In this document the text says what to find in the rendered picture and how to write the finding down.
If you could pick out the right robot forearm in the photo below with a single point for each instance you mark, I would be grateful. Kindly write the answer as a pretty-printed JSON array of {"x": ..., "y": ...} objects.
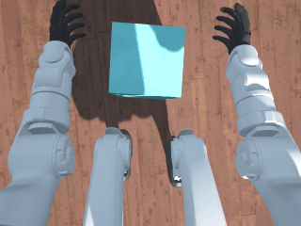
[{"x": 252, "y": 96}]

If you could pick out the left robot foot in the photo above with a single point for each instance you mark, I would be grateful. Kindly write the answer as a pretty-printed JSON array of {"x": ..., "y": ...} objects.
[{"x": 128, "y": 173}]

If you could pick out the robot right hand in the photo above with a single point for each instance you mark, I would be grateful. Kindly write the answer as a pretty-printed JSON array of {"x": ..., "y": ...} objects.
[{"x": 239, "y": 34}]

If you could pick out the carton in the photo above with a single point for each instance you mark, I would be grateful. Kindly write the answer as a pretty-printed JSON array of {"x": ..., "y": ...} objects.
[{"x": 146, "y": 61}]

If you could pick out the left robot forearm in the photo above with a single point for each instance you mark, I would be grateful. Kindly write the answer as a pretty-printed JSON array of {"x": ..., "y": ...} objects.
[{"x": 48, "y": 111}]

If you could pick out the left robot upper arm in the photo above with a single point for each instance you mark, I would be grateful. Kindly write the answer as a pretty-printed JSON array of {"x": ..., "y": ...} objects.
[{"x": 37, "y": 163}]

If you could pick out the right robot upper arm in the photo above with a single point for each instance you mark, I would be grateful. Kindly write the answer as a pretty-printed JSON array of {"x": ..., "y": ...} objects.
[{"x": 273, "y": 166}]

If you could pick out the robot left hand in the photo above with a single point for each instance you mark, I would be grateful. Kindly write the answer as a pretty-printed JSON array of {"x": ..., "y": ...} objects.
[{"x": 59, "y": 28}]

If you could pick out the robot right thigh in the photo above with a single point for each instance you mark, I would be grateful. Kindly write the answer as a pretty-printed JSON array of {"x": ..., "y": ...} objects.
[{"x": 201, "y": 202}]

